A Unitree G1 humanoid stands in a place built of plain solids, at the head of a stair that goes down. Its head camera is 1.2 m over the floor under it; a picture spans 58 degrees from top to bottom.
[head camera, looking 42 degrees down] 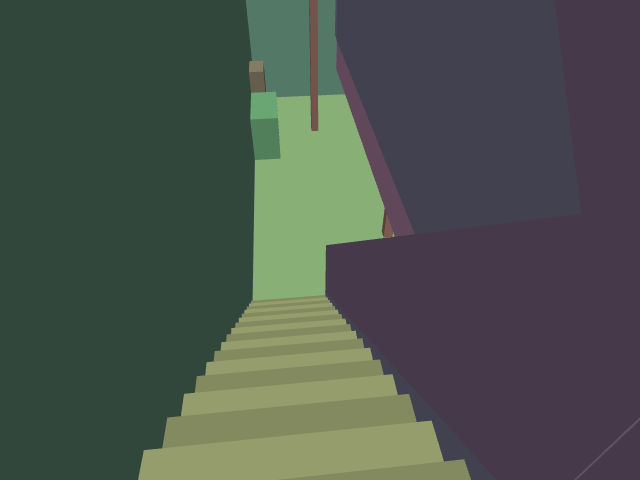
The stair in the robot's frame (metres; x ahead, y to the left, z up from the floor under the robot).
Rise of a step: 0.21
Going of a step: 0.23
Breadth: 1.08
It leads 6 degrees to the left of straight ahead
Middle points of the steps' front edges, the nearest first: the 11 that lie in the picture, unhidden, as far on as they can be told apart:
0.72 0.11 -0.42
0.94 0.13 -0.63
1.16 0.15 -0.84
1.39 0.18 -1.06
1.61 0.20 -1.27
1.84 0.22 -1.48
2.06 0.25 -1.69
2.29 0.27 -1.90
2.51 0.29 -2.11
2.73 0.32 -2.32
2.96 0.34 -2.54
